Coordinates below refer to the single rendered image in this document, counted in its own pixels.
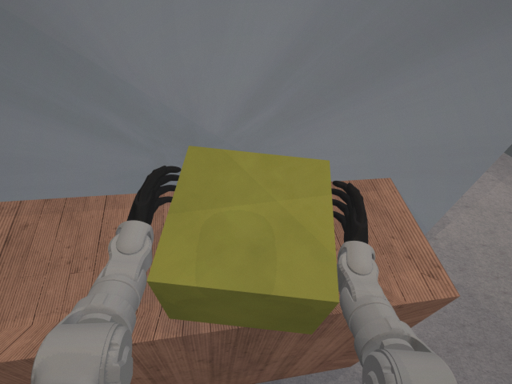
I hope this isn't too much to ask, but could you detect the right robot upper arm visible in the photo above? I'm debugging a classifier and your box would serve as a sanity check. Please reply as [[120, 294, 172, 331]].
[[362, 348, 456, 384]]

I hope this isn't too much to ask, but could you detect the robot right forearm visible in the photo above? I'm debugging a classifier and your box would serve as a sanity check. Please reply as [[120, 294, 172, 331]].
[[337, 241, 457, 384]]

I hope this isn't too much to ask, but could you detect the robot left forearm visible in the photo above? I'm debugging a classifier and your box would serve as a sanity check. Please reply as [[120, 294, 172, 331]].
[[30, 220, 154, 384]]

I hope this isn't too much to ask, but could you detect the carton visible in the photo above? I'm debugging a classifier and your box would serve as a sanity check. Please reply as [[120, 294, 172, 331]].
[[147, 146, 339, 334]]

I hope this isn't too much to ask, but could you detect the pedestal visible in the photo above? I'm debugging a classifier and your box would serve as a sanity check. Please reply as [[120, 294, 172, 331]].
[[0, 178, 460, 384]]

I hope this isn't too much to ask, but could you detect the left robot hand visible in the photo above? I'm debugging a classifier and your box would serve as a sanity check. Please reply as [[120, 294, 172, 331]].
[[127, 166, 181, 225]]

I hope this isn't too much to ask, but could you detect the right robot hand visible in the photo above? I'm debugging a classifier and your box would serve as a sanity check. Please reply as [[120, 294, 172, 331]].
[[331, 181, 368, 244]]

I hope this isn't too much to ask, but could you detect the left robot upper arm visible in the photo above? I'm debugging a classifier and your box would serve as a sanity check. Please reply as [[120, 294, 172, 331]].
[[34, 322, 133, 384]]

